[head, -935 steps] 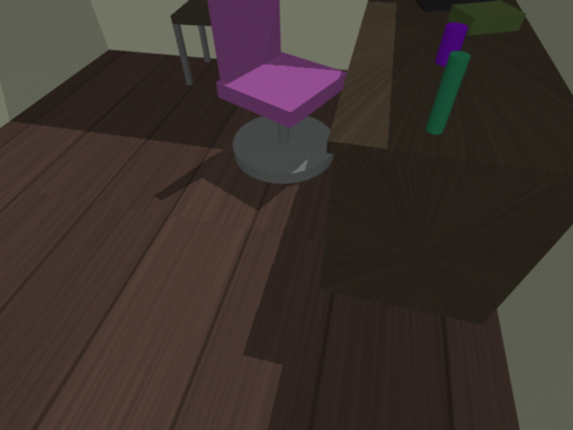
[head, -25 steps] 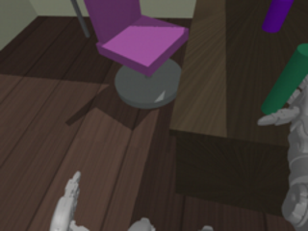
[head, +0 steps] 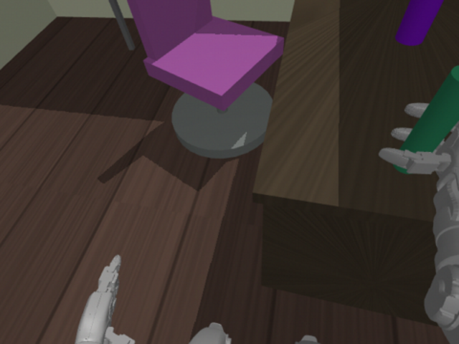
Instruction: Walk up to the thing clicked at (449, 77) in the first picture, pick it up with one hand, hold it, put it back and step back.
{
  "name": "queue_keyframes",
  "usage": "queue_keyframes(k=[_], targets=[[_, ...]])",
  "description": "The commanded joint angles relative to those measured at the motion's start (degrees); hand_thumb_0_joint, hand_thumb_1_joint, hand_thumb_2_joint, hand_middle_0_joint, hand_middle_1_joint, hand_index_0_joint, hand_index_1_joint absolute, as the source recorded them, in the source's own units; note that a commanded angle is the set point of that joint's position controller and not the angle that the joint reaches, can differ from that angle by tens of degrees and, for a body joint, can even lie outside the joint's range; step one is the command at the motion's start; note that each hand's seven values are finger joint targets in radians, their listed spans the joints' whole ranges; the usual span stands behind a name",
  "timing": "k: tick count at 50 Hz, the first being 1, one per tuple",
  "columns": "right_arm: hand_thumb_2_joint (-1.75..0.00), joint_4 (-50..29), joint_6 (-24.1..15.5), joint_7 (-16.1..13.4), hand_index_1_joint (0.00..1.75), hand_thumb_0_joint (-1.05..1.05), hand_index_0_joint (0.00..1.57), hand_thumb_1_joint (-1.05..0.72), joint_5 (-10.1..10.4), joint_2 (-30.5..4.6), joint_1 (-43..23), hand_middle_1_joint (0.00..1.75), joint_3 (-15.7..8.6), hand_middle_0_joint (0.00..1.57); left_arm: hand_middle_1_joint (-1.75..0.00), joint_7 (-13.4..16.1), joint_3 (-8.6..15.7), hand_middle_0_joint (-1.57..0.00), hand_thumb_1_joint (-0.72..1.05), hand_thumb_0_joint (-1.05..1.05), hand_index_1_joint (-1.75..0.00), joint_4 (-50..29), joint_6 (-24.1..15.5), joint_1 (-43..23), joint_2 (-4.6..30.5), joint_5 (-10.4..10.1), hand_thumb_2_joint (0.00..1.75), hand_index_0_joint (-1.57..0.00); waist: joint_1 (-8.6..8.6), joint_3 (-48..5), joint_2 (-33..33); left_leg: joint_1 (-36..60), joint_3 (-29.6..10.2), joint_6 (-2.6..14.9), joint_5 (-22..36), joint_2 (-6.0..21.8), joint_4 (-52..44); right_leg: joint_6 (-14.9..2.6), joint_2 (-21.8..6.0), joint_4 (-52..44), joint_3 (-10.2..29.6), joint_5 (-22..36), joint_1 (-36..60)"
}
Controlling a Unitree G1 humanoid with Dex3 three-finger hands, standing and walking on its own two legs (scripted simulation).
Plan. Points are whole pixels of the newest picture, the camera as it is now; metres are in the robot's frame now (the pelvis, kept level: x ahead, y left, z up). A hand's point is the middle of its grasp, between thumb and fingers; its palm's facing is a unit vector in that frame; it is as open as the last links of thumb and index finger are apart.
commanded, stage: close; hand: right
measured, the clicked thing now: (432, 127) +0.47 -0.24 +0.12
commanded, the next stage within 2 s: settle in 0.08 s
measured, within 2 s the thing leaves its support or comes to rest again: leaves its support in 0.38 s
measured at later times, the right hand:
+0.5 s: hand (422, 133) +0.47 -0.23 +0.10, palm faces +0.22 +0.98 +0.02, open 5.7 cm
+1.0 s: hand (429, 111) +0.49 -0.23 +0.13, palm faces +0.21 +0.98 +0.01, open 5.7 cm
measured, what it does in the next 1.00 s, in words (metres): stands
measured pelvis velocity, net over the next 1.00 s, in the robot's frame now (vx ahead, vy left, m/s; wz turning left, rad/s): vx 0.02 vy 0.01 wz -0.01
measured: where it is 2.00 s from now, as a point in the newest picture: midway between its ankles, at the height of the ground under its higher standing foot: outside the picture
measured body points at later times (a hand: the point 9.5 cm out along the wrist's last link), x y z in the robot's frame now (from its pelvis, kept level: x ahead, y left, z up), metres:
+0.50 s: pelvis +0.00 +0.00 +0.00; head +0.07 -0.02 +0.45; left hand +0.15 +0.26 -0.02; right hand +0.46 -0.29 +0.10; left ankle +0.01 +0.14 -0.68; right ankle +0.01 -0.12 -0.68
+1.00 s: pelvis +0.02 +0.01 +0.02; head +0.09 -0.01 +0.47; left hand +0.16 +0.27 -0.02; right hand +0.47 -0.28 +0.13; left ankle +0.01 +0.14 -0.68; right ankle +0.01 -0.12 -0.68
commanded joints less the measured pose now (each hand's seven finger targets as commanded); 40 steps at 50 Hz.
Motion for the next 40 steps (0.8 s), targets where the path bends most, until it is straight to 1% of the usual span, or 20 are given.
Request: queue_keyframes(k=[1, 5, 6, 7, 8, 9, 10, 13, 16, 19, 21, 22, 23, 25, 26, 28, 31, 34, 37, 40], targets=[[-0.81, -12.53, -4.75, 1.14, 1.03, 0.0, 1.18, -0.13, 1.26, -12.66, -21.25, 1.03, -0.48, 1.17, -0.04, 0.0, 4.02, -0.04, -0.54, 0.0, -0.03, -9.43, -2.96, 4.87, 7.03, 0.1, 0.03, -0.05, 0.95, -21.73, -4.14, 8.32, 2.54, 2.1, 20.74, -1.46, -4.48, -1.28, 1.27, -4.95, 0.22, 21.81, 15.95], [-0.94, -19.59, -6.06, 0.5, 1.14, 0.0, 1.26, -0.31, 0.57, -16.68, -27.72, 1.14, -1.47, 1.26, -0.04, 0.22, 4.72, -0.05, -0.54, 0.0, -0.04, -11.7, -3.39, 2.85, 7.79, 0.37, 0.04, -0.05, 1.17, -27.6, -8.25, 9.61, 1.31, 1.86, 22.01, -0.92, -4.34, -1.65, 1.61, -3.28, -0.37, 20.92, 17.6], [-0.98, -14.72, -5.43, 0.34, 1.17, 0.0, 1.29, -0.34, 0.43, -13.77, -25.77, 1.17, -0.12, 1.29, -0.04, 0.09, 4.28, -0.04, -0.53, 0.0, -0.03, -8.68, -3.28, 4.68, 7.02, 0.5, 0.03, -0.05, 1.65, -23.6, -7.65, 7.23, 1.23, 1.72, 21.24, -1.0, -4.37, -1.82, 1.63, -2.72, -0.5, 19.83, 15.95], [-1.02, -11.99, -5.05, -0.1, 1.2, 0.0, 1.31, -0.41, 0.51, -15.18, -23.82, 1.2, -1.82, 1.31, -0.04, 0.21, 5.42, -0.05, -0.54, 0.0, -0.04, -8.07, -3.07, 5.06, 8.16, 0.34, 0.03, -0.05, 2.33, -20.26, -6.55, 5.51, 1.65, 2.0, 18.93, -1.09, -4.46, -1.67, 1.56, -3.16, -0.15, 17.74, 13.74], [-1.03, -11.05, -4.89, -0.27, 1.21, 0.0, 1.32, -0.45, 0.35, -13.61, -22.74, 1.21, -0.71, 1.32, -0.04, 0.0, 4.45, -0.05, -0.54, 0.0, -0.04, -5.35, -2.65, 5.18, 7.39, 0.61, 0.03, -0.05, 1.29, -19.14, -7.93, 4.34, 1.97, 2.39, 16.49, -1.12, -4.32, -1.27, 1.5, -4.35, 0.08, 16.55, 13.01], [-1.11, -19.02, -5.72, -0.81, 1.28, 0.0, 1.34, -0.48, 0.16, -18.16, -28.56, 1.28, -2.84, 1.34, -0.04, 0.02, 4.5, -0.04, -0.53, 0.0, -0.03, -11.46, -3.14, 0.45, 7.97, 0.48, 0.03, -0.05, -0.09, -26.1, -10.73, 6.93, 1.51, 2.39, 18.11, -0.87, -4.13, -1.12, 1.52, -4.16, 0.03, 18.47, 16.13], [-1.19, -19.31, -5.67, -1.11, 1.31, 0.0, 1.3, -0.49, -0.46, -19.4, -29.58, 1.31, -2.92, 1.28, -0.05, 0.33, 6.13, -0.06, -0.55, 0.0, -0.05, -13.39, -3.03, -0.24, 9.88, 0.59, 0.05, -0.06, 0.34, -29.39, -10.67, 7.33, 2.14, 2.61, 17.96, -1.19, -3.94, -0.84, 1.22, -4.4, 0.44, 19.34, 18.76], [-1.28, -18.43, -4.08, -0.43, 1.37, 0.0, 1.34, -0.54, 0.32, -13.71, -26.96, 1.37, 0.41, 1.32, -0.05, 0.14, 5.91, -0.06, -0.55, 0.0, -0.05, -9.88, -2.15, 3.9, 9.08, 0.4, 0.05, -0.06, 0.24, -28.98, -11.83, 7.89, 3.3, 2.77, 18.54, -1.67, -4.21, -0.25, 0.9, -5.5, 1.04, 22.78, 21.78], [-1.38, -23.72, -3.89, -0.92, 1.47, 0.0, 1.4, -0.62, 0.22, -19.74, -30.58, 1.47, -1.82, 1.39, -0.05, 0.68, 5.44, -0.06, -0.55, 0.0, -0.05, -12.51, -2.37, -0.74, 9.84, -0.01, 0.05, -0.06, -1.3, -32.76, -10.87, 11.87, 3.25, 2.5, 19.94, -1.55, -5.55, -0.58, 1.13, -6.16, 0.61, 22.46, 22.95], [-1.41, -16.0, -2.68, -0.92, 1.5, 0.0, 1.45, -0.65, 1.38, -14.48, -27.37, 1.5, 0.3, 1.43, -0.05, 0.64, 2.12, -0.06, -0.56, 0.0, -0.05, -6.32, -2.09, 0.09, 6.39, -0.34, 0.06, -0.06, -0.85, -22.62, -7.01, 10.61, 3.46, 2.51, 15.6, -1.79, -7.29, -0.92, 1.25, -8.15, 0.81, 16.62, 17.46], [-1.41, -17.57, -3.01, -1.32, 1.5, 0.0, 1.46, -0.68, 1.52, -16.86, -29.22, 1.5, -0.93, 1.45, -0.05, 1.04, 2.59, -0.06, -0.56, 0.0, -0.05, -8.43, -2.69, -3.62, 7.53, -0.47, 0.06, -0.05, -1.34, -24.45, -6.97, 11.5, 2.95, 2.39, 15.06, -1.55, -7.91, -1.19, 1.23, -8.8, 0.65, 15.5, 18.23], [-1.39, -23.37, -3.55, -1.85, 1.5, 0.0, 1.48, -0.64, 1.03, -23.2, -33.38, 1.5, -3.56, 1.47, -0.05, 1.53, 5.22, -0.05, -0.55, 0.0, -0.05, -7.72, -2.51, -2.24, 9.91, -0.46, 0.05, -0.06, -2.0, -27.16, -9.19, 12.26, 2.57, 2.61, 15.46, -1.52, -7.96, -1.01, 1.25, -9.06, 0.46, 15.95, 20.47], [-1.39, -21.13, -3.08, -1.99, 1.5, 0.0, 1.47, -0.62, 0.36, -22.8, -32.51, 1.5, -2.54, 1.45, -0.05, 1.6, 5.85, -0.05, -0.54, 0.0, -0.04, -8.68, -2.55, -2.62, 10.5, -0.45, 0.05, -0.06, -1.67, -26.95, -9.9, 12.71, 2.4, 2.62, 15.79, -1.5, -8.12, -0.94, 1.36, -9.36, 0.18, 16.1, 21.31], [-1.37, -14.95, -1.87, -1.65, 1.48, 0.0, 1.44, -0.6, 0.81, -15.46, -27.52, 1.48, 0.61, 1.43, -0.05, 1.41, 4.91, -0.05, -0.53, 0.0, -0.04, -4.7, -2.26, 1.95, 8.79, -0.39, 0.04, -0.06, 0.43, -20.13, -6.04, 11.05, 2.93, 2.42, 15.21, -1.84, -9.39, -1.24, 1.27, -9.93, 0.32, 14.95, 19.93], [-1.37, -15.41, -1.88, -1.6, 1.48, 0.0, 1.44, -0.59, 1.15, -14.96, -28.2, 1.48, 0.7, 1.42, -0.05, 1.26, 3.58, -0.05, -0.53, 0.0, -0.04, -4.67, -2.42, 0.84, 7.76, -0.5, 0.04, -0.06, -0.17, -19.45, -6.92, 10.58, 3.0, 2.48, 14.71, -1.75, -9.48, -1.05, 1.21, -10.7, 0.49, 15.0, 19.75], [-1.37, -19.37, -2.25, -1.77, 1.48, 0.0, 1.45, -0.6, 0.84, -18.56, -32.37, 1.48, -0.45, 1.43, -0.05, 1.52, 4.56, -0.05, -0.53, 0.0, -0.04, -7.74, -3.0, -1.35, 8.71, -0.65, 0.04, -0.06, -0.68, -23.64, -8.72, 11.55, 2.71, 2.41, 15.71, -1.51, -9.49, -0.91, 1.12, -10.65, 0.18, 16.19, 22.63], [-1.39, -15.12, -0.63, -0.44, 1.49, 0.0, 1.45, -0.62, 1.13, -13.03, -28.18, 1.49, 3.07, 1.43, -0.05, 1.45, 4.45, -0.05, -0.54, 0.0, -0.04, -5.2, -3.21, 1.31, 8.42, -0.71, 0.05, -0.06, 0.48, -21.59, -6.36, 11.85, 2.79, 2.14, 18.09, -1.48, -9.86, -1.12, 1.28, -10.66, 0.09, 18.06, 22.57], [-1.39, -20.03, -0.55, 0.03, 1.49, 0.0, 1.46, -0.64, 1.51, -17.35, -32.02, 1.49, 1.09, 1.44, -0.05, 1.69, 3.85, -0.05, -0.54, 0.0, -0.05, -6.12, -3.95, -1.29, 8.45, -0.92, 0.05, -0.05, -1.25, -26.3, -8.44, 13.41, 2.79, 2.14, 20.39, -1.24, -9.78, -0.82, 1.14, -10.44, 0.12, 22.49, 25.89], [-1.37, -17.78, 0.19, 0.4, 1.48, 0.0, 1.45, -0.64, 2.35, -16.28, -30.37, 1.48, 0.78, 1.43, -0.05, 1.7, 4.76, -0.05, -0.55, 0.0, -0.05, -3.91, -3.82, 0.09, 9.29, -1.04, 0.05, -0.05, -0.9, -23.5, -6.87, 13.9, 3.12, 2.05, 20.72, -1.28, -10.61, -0.89, 1.26, -11.42, 0.35, 22.77, 25.37], [-1.37, -23.62, -0.25, 0.1, 1.47, 0.0, 1.44, -0.67, 2.37, -19.32, -34.56, 1.47, -0.2, 1.42, -0.05, 1.78, 3.79, -0.05, -0.55, 0.0, -0.05, -5.05, -4.13, -2.08, 8.87, -1.15, 0.05, -0.05, -2.36, -28.85, -10.26, 15.92, 2.76, 2.18, 23.8, -1.2, -10.27, -0.49, 1.18, -10.92, 0.19, 29.07, 29.7]])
